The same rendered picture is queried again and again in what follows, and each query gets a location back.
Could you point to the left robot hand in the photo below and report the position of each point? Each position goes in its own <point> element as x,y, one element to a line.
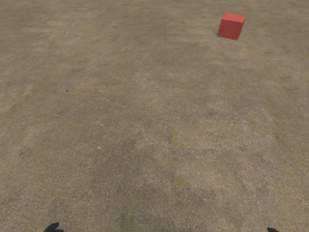
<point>52,228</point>

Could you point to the carton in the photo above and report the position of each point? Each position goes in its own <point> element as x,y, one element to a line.
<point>230,26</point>

